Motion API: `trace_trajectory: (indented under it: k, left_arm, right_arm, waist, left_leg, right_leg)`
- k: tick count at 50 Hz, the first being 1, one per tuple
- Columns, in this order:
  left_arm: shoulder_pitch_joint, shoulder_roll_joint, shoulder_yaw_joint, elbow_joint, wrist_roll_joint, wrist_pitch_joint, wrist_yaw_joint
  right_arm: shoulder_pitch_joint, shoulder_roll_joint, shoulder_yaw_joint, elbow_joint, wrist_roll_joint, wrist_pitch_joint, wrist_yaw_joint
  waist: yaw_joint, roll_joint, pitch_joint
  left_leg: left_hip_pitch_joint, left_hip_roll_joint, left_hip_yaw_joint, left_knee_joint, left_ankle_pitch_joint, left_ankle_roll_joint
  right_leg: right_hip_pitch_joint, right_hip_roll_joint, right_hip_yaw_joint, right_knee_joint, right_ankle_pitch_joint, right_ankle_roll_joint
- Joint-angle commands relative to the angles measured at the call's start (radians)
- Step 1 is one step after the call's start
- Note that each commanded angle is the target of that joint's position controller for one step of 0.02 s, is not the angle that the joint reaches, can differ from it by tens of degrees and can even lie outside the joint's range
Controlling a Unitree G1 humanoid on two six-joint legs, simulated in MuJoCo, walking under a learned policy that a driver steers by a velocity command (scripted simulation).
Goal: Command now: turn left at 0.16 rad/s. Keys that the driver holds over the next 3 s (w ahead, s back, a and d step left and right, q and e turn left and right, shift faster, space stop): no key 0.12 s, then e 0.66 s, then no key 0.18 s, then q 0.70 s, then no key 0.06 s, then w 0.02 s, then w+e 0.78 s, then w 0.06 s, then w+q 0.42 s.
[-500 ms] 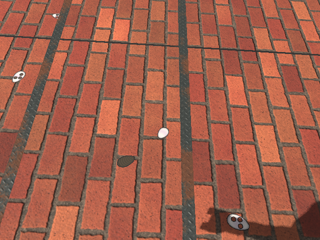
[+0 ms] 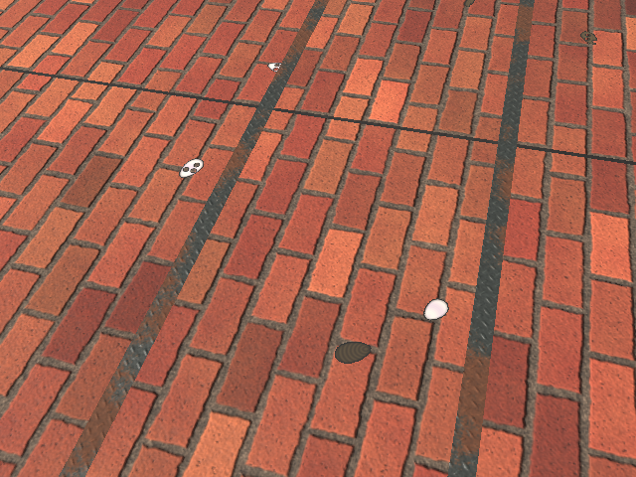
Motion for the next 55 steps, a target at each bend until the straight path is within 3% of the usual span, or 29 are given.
trace_trajectory:
  k: [1, 3, 4, 5, 6, 7, 8, 10, 12, 15, 17, 19, 21, 24, 25, 26, 27, 28, 29, 30, 31, 32, 34, 41, 48, 51, 53, 54, 55]
  left_arm:
    - [-0.018, 0.191, 0.042, -0.049, -0.009, 0.0, 0.001]
    - [-0.004, 0.173, 0.032, -0.033, -0.025, -0.002, -0.002]
    - [0.028, 0.156, 0.023, -0.023, -0.017, -0.015, -0.006]
    - [0.039, 0.125, 0.01, -0.032, 0.017, -0.033, -0.017]
    - [0.043, 0.089, 0.002, -0.024, 0.017, -0.04, -0.018]
    - [-0.001, 0.12, 0.003, -0.01, 0.022, -0.038, -0.019]
    - [-0.035, 0.131, 0.006, -0.006, 0.012, -0.035, -0.02]
    - [-0.052, 0.145, 0.009, -0.006, -0.004, -0.019, -0.013]
    - [-0.062, 0.158, 0.015, -0.015, -0.014, -0.013, -0.008]
    - [-0.045, 0.151, 0.024, -0.023, -0.019, -0.002, -0.006]
    - [-0.035, 0.146, 0.032, -0.032, -0.021, 0.008, -0.012]
    - [-0.041, 0.137, 0.037, -0.048, -0.027, 0.021, -0.02]
    - [-0.021, 0.13, 0.036, -0.048, -0.026, 0.03, -0.028]
    - [0.045, 0.137, 0.043, -0.043, -0.027, 0.033, -0.046]
    - [0.08, 0.149, 0.051, -0.037, -0.025, 0.032, -0.047]
    - [0.092, 0.221, 0.073, -0.049, -0.019, 0.028, -0.037]
    - [0.084, 0.362, 0.096, -0.092, -0.002, 0.016, -0.027]
    - [0.13, 0.316, 0.079, -0.1, 0.035, -0.007, -0.036]
    - [0.082, 0.289, 0.07, -0.106, 0.03, -0.026, -0.037]
    - [0.035, 0.268, 0.068, -0.11, 0.006, -0.031, -0.03]
    - [0.001, 0.244, 0.06, -0.117, -0.012, -0.026, -0.02]
    - [-0.008, 0.231, 0.053, -0.122, -0.019, -0.021, -0.01]
    - [0.008, 0.219, 0.048, -0.132, -0.015, -0.011, 0.003]
    - [0.024, 0.217, 0.05, -0.158, -0.012, 0.008, 0.022]
    - [-0.002, 0.203, 0.039, -0.158, 0.005, 0.018, 0.011]
    - [-0.033, 0.136, 0.009, -0.141, 0.011, 0.017, 0.004]
    - [-0.018, 0.118, -0.002, -0.111, 0.009, 0.01, -0.002]
    - [0.02, 0.124, -0.001, -0.098, 0.02, -0.001, -0.004]
    - [0.069, 0.152, 0.01, -0.095, 0.036, -0.011, -0.005]
  right_arm:
    - [-0.035, -0.05, -0.004, -0.072, 0.007, -0.018, 0.003]
    - [0.018, -0.055, -0.005, -0.036, 0.0, -0.02, 0.004]
    - [0.018, -0.089, -0.007, -0.041, -0.009, -0.021, -0.001]
    - [0.032, -0.156, -0.018, -0.049, -0.02, -0.018, -0.011]
    - [-0.014, -0.119, -0.008, -0.033, -0.029, -0.021, 0.0]
    - [-0.037, -0.046, 0.008, -0.043, -0.032, -0.03, 0.013]
    - [-0.02, -0.039, 0.009, -0.029, -0.041, -0.037, 0.016]
    - [-0.009, -0.081, -0.001, -0.019, -0.037, -0.05, 0.012]
    - [0.021, -0.108, -0.012, -0.012, -0.029, -0.05, -0.002]
    - [0.029, -0.127, -0.024, -0.017, -0.022, -0.04, -0.017]
    - [0.0, -0.123, -0.025, -0.033, -0.025, -0.042, -0.026]
    - [-0.02, -0.125, -0.027, -0.034, -0.021, -0.051, -0.027]
    - [-0.067, -0.137, -0.034, -0.034, -0.009, -0.053, -0.024]
    - [-0.107, -0.138, -0.037, -0.026, 0.011, -0.039, -0.023]
    - [-0.083, -0.121, -0.034, -0.011, 0.018, -0.036, -0.023]
    - [-0.01, -0.085, -0.026, 0.006, 0.001, -0.038, -0.018]
    - [-0.055, -0.027, -0.004, -0.056, -0.045, -0.039, -0.022]
    - [-0.107, -0.068, -0.013, -0.059, -0.022, -0.044, -0.031]
    - [-0.107, -0.093, -0.022, -0.054, -0.001, -0.042, -0.032]
    - [-0.094, -0.109, -0.03, -0.033, -0.005, -0.04, -0.036]
    - [-0.097, -0.119, -0.036, -0.019, -0.014, -0.04, -0.043]
    - [-0.09, -0.116, -0.038, -0.014, -0.014, -0.04, -0.042]
    - [-0.063, -0.091, -0.035, -0.005, -0.007, -0.043, -0.033]
    - [-0.087, -0.078, -0.031, 0.001, -0.003, -0.053, -0.03]
    - [-0.09, -0.075, -0.02, 0.013, 0.001, -0.074, -0.01]
    - [-0.048, -0.049, -0.006, 0.041, 0.0, -0.083, 0.005]
    - [-0.022, -0.035, 0.005, 0.059, -0.007, -0.091, 0.016]
    - [-0.031, -0.08, 0.0, 0.05, -0.017, -0.093, 0.014]
    - [-0.049, -0.168, -0.016, 0.03, -0.017, -0.091, 0.01]
  waist:
    - [0.013, -0.233, -0.11]
    - [-0.018, -0.196, -0.095]
    - [-0.007, -0.147, -0.116]
    - [0.023, 0.009, -0.167]
    - [0.048, 0.136, -0.168]
    - [0.013, 0.074, -0.138]
    - [-0.01, 0.053, -0.11]
    - [-0.019, 0.051, -0.051]
    - [-0.026, 0.074, -0.036]
    - [-0.028, 0.129, -0.028]
    - [-0.031, 0.16, -0.037]
    - [-0.031, 0.115, -0.031]
    - [-0.017, 0.087, -0.054]
    - [0.015, 0.095, -0.1]
    - [0.025, 0.065, -0.111]
    - [0.004, -0.117, -0.109]
    - [-0.013, -0.378, -0.093]
    - [0.055, -0.238, -0.193]
    - [0.025, -0.172, -0.143]
    - [0.004, -0.114, -0.107]
    - [-0.004, -0.093, -0.092]
    - [-0.014, -0.109, -0.097]
    - [-0.02, -0.124, -0.125]
    - [0.002, -0.149, -0.106]
    - [0.025, -0.168, -0.085]
    - [0.007, -0.153, -0.112]
    - [-0.026, -0.121, -0.096]
    - [-0.007, -0.079, -0.102]
    - [0.048, 0.031, -0.105]
  left_leg:
    - [0.074, 0.007, 0.085, -0.251, 0.055, -0.001]
    - [0.213, 0.004, 0.092, -0.527, 0.29, 0.04]
    - [0.321, 0.059, 0.017, -0.533, 0.415, 0.071]
    - [0.412, 0.174, -0.089, -0.446, 0.688, 0.119]
    - [0.282, 0.188, -0.093, -0.426, 0.571, 0.186]
    - [0.255, 0.143, -0.062, -0.44, 0.422, 0.176]
    - [0.25, 0.111, -0.035, -0.444, 0.342, 0.148]
    - [0.227, 0.098, -0.016, -0.444, 0.328, 0.127]
    - [0.226, 0.13, -0.03, -0.451, 0.344, 0.146]
    - [0.217, 0.243, -0.099, -0.484, 0.389, 0.228]
    - [0.202, 0.328, -0.145, -0.491, 0.478, 0.296]
    - [0.22, 0.381, -0.142, -0.484, 0.612, 0.333]
    - [0.219, 0.355, -0.068, -0.453, 0.669, 0.307]
    - [0.196, 0.303, 0.039, -0.354, 0.635, 0.247]
    - [0.161, 0.267, 0.087, -0.271, 0.536, 0.203]
    - [0.034, 0.183, 0.183, -0.063, 0.291, 0.114]
    - [-0.26, 0.007, 0.193, 0.21, -0.25, 0.012]
    - [-0.251, 0.003, 0.02, 0.373, -0.303, 0.023]
    - [-0.285, 0.024, 0.002, 0.417, -0.222, 0.036]
    - [-0.3, 0.047, 0.002, 0.391, -0.124, 0.043]
    - [-0.306, 0.062, -0.004, 0.353, -0.046, 0.043]
    - [-0.262, 0.06, -0.005, 0.337, 0.009, 0.037]
    - [-0.227, 0.034, 0.005, 0.334, 0.078, 0.021]
    - [-0.235, 0.03, -0.008, 0.115, 0.138, -0.022]
    - [-0.064, 0.048, 0.021, -0.073, 0.093, -0.01]
    - [0.08, 0.067, 0.039, -0.231, 0.134, 0.005]
    - [0.219, 0.057, 0.047, -0.477, 0.362, 0.033]
    - [0.274, 0.102, -0.014, -0.474, 0.505, 0.057]
    - [0.28, 0.168, -0.087, -0.414, 0.695, 0.108]
  right_leg:
    - [0.129, -0.198, 0.177, -0.074, 0.434, -0.198]
    - [0.082, -0.179, 0.168, -0.052, 0.405, -0.153]
    - [0.019, -0.166, 0.161, -0.048, 0.334, -0.095]
    - [-0.046, -0.102, 0.088, 0.023, 0.207, -0.034]
    - [0.019, -0.047, 0.021, -0.027, 0.021, 0.02]
    - [0.04, -0.044, 0.023, -0.029, 0.048, 0.05]
    - [0.017, -0.034, 0.021, -0.02, 0.075, 0.049]
    - [-0.032, -0.029, 0.032, 0.006, 0.117, 0.036]
    - [-0.084, -0.012, 0.033, 0.063, 0.11, 0.03]
    - [-0.16, 0.003, 0.002, 0.197, -0.023, 0.04]
    - [-0.207, -0.007, -0.005, 0.379, -0.246, 0.038]
    - [-0.273, -0.043, 0.013, 0.49, -0.36, 0.038]
    - [-0.222, -0.054, -0.009, 0.427, -0.285, 0.041]
    - [-0.065, -0.004, -0.088, 0.2, -0.079, 0.023]
    - [0.018, 0.027, -0.089, 0.081, 0.027, 0.002]
    - [0.131, -0.049, 0.089, -0.036, 0.302, -0.05]
    - [0.199, -0.34, 0.55, -0.111, 0.634, -0.259]
    - [0.19, -0.387, 0.612, -0.136, 0.563, -0.366]
    - [0.171, -0.346, 0.518, -0.127, 0.484, -0.337]
    - [0.157, -0.284, 0.438, -0.12, 0.383, -0.275]
    - [0.151, -0.251, 0.4, -0.117, 0.337, -0.229]
    - [0.125, -0.217, 0.365, -0.122, 0.352, -0.209]
    - [0.135, -0.183, 0.331, -0.13, 0.377, -0.204]
    - [0.17, -0.16, 0.371, -0.145, 0.216, -0.205]
    - [0.077, -0.151, 0.397, -0.121, 0.2, -0.226]
    - [0.06, -0.147, 0.36, -0.093, 0.275, -0.211]
    - [0.023, -0.113, 0.316, -0.082, 0.267, -0.162]
    - [0.007, -0.08, 0.291, -0.065, 0.202, -0.115]
    - [-0.009, -0.005, 0.22, -0.009, 0.088, -0.076]
Next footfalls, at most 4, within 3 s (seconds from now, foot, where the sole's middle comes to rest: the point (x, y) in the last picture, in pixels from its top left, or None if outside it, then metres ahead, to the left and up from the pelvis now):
0.08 left None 0.02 0.15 -0.78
0.52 right None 0.02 -0.10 -0.78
1.08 left None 0.10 0.11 -0.78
1.66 left None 0.08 0.15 -0.78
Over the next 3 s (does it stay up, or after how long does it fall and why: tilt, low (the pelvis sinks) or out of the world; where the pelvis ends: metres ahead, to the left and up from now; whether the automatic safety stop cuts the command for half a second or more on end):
stays up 0.58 -0.12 0.00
